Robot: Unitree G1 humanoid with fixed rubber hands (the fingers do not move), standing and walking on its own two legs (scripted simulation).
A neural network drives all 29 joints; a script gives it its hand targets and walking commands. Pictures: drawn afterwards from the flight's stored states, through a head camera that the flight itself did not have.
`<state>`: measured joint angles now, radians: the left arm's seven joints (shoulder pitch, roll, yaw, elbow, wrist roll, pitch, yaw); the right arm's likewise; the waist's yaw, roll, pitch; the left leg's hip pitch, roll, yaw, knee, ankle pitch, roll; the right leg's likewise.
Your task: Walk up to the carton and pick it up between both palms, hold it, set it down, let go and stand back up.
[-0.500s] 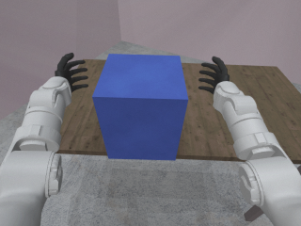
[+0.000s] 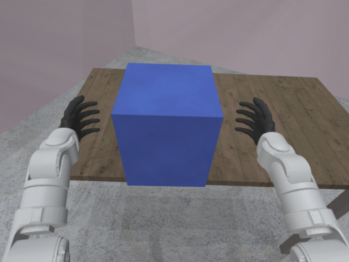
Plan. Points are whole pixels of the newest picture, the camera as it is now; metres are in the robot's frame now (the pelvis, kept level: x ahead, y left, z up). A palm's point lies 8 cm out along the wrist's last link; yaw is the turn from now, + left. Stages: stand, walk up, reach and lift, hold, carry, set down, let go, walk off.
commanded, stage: set down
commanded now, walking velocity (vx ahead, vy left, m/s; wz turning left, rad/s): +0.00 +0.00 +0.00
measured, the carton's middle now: (167, 127) +0.45 +0.04 +0.09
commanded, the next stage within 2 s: none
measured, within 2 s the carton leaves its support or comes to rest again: neither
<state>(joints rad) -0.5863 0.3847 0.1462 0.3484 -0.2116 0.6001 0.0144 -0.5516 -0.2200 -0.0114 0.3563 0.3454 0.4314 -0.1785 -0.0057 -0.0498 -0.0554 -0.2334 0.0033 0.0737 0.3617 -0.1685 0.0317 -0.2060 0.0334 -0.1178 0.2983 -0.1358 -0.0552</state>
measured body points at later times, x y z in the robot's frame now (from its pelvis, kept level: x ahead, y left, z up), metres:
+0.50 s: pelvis -0.02 +0.02 +0.00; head -0.03 +0.03 +0.45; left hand +0.29 +0.25 +0.07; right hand +0.30 -0.16 +0.08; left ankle +0.01 +0.09 -0.75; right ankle +0.01 -0.08 -0.75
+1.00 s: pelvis +0.00 +0.01 +0.00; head -0.01 +0.02 +0.45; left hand +0.23 +0.25 +0.01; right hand +0.24 -0.18 +0.01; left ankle +0.01 +0.09 -0.75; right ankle +0.01 -0.08 -0.75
